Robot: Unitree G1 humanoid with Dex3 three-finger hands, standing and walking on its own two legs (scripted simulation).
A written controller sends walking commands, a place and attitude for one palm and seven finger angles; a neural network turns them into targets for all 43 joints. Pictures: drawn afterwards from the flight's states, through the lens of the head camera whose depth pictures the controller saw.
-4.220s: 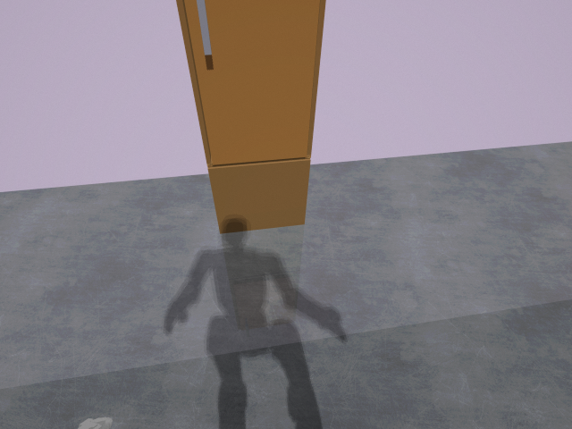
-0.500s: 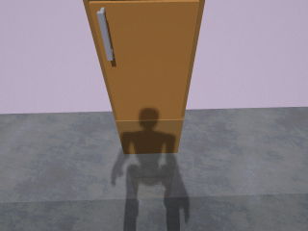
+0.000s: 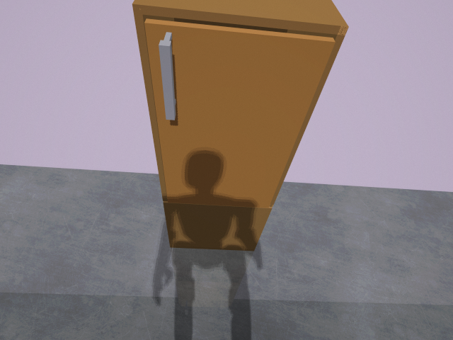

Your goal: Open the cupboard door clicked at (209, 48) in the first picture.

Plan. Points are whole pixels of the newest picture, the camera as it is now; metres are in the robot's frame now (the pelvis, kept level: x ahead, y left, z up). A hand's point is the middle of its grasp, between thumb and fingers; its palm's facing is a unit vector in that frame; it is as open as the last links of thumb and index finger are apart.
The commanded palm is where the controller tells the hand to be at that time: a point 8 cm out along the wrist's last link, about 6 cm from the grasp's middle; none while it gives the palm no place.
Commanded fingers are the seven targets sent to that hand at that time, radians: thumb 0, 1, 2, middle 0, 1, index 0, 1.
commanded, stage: come to a stop and stand still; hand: left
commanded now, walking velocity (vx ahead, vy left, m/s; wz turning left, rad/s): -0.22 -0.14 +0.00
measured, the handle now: (169, 78) +0.54 +0.18 +0.16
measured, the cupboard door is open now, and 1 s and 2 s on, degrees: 0 0 0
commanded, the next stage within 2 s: look again from close up in 0.82 s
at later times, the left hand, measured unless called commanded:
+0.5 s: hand out of the picture +0.02 +0.10 -0.16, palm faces +0.04 -0.97 -0.24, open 7.3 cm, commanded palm none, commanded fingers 0.00 0.90 0.90 -0.20 -0.30 -0.20 -0.30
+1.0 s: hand out of the picture -0.04 +0.06 -0.17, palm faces +0.06 -0.98 -0.17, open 7.3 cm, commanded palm none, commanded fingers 0.00 0.90 0.90 -0.20 -0.30 -0.20 -0.30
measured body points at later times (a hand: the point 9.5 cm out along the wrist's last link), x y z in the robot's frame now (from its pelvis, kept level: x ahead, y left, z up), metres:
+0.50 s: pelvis -0.02 -0.08 +0.00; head -0.02 -0.10 +0.45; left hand +0.02 +0.15 -0.14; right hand -0.01 -0.31 -0.16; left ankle -0.02 +0.06 -0.72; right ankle -0.02 -0.18 -0.74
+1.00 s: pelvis -0.03 -0.09 +0.00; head -0.01 -0.09 +0.45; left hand -0.04 +0.12 -0.16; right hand -0.03 -0.31 -0.16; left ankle -0.04 +0.05 -0.73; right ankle -0.02 -0.18 -0.74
